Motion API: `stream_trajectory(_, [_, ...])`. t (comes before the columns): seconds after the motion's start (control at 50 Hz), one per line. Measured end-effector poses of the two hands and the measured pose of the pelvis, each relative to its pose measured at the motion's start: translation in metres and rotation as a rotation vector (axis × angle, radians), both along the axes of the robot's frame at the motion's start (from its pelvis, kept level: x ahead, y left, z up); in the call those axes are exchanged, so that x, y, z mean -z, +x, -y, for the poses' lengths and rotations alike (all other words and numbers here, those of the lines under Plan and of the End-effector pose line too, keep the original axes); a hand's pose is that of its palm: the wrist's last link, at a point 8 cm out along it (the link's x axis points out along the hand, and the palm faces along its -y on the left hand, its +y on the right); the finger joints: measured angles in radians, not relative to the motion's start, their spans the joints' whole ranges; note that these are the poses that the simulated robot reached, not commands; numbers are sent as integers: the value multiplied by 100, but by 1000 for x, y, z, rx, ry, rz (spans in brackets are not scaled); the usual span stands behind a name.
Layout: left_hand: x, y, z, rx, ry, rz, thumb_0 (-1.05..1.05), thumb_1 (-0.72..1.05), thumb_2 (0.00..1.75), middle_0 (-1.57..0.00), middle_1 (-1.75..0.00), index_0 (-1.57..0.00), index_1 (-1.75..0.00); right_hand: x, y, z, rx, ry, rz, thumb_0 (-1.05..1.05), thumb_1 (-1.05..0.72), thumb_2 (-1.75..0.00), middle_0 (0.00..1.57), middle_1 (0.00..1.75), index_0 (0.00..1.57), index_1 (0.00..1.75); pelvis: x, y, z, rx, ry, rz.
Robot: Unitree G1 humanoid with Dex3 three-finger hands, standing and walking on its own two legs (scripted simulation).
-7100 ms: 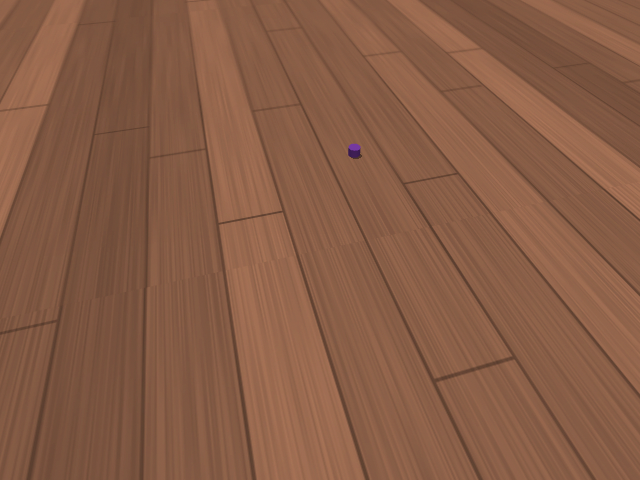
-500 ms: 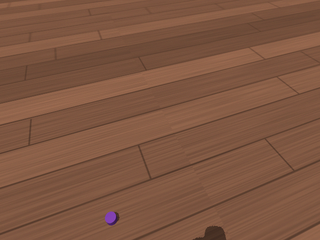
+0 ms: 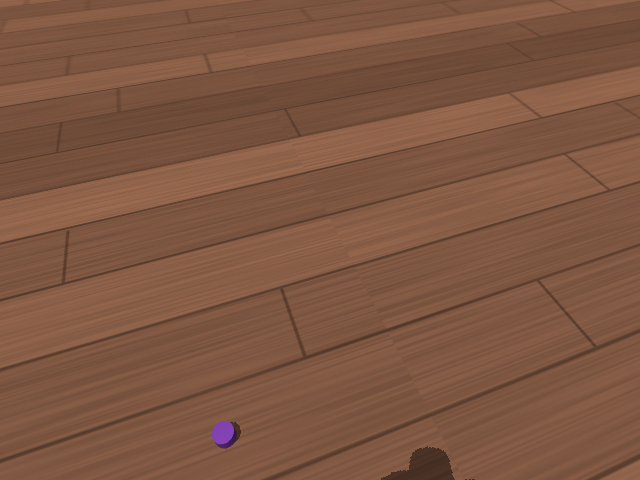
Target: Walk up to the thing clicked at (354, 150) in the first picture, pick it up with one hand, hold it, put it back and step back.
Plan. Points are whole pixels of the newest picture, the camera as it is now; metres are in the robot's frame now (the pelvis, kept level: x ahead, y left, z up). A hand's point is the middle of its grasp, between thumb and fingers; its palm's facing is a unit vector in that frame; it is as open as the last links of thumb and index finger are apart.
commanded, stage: stand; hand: left
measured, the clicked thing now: (224, 434) +0.40 +0.30 -0.76
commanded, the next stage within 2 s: none
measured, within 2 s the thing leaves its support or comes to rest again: neither
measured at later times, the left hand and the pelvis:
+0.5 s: hand out of the picture +0.10 +0.24 -0.15, palm faces -0.02 -0.94 -0.34, open 7.4 cm; pelvis +0.01 -0.01 +0.00, yaw +0 degrees
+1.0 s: hand out of the picture +0.08 +0.24 -0.16, palm faces -0.02 -0.94 -0.34, open 7.4 cm; pelvis +0.01 -0.01 +0.00, yaw +0 degrees
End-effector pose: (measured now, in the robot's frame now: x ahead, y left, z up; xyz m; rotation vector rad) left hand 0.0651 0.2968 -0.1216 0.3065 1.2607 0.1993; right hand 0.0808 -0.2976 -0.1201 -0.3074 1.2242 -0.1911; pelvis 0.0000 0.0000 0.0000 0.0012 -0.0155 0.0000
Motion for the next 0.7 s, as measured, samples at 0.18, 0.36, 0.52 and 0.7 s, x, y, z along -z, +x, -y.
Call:
stream_trajectory(0.18, [-2, 11, 4, 3, 2, 10, 1, 90, 90, -20, -30, -20, -30, 0, 11, 4, -5, 1, 5, 1, -90, -90, 20, 30, 20, 30, 0, 8, 4, -1, -1, -2])
stream_trajectory(0.36, [-4, 23, 8, 9, 6, 28, 1, 90, 90, -20, -30, -20, -30, 1, 14, 6, 0, 3, 1, 1, -90, -90, 20, 30, 20, 30, -1, 13, 7, 0, -2, 0])
stream_trajectory(0.52, [-5, 28, 10, 11, 6, 42, 1, 90, 90, -20, -30, -20, -30, 0, 12, 8, 7, 0, 1, 1, -90, -90, 20, 30, 20, 30, -1, 14, 9, 1, -2, 7])
stream_trajectory(0.7, [-4, 24, 10, 10, 4, 37, 1, 90, 90, -20, -30, -20, -30, 0, 6, 10, 10, -2, -6, 1, -90, -90, 20, 30, 20, 30, -1, 12, 9, 0, -2, 8])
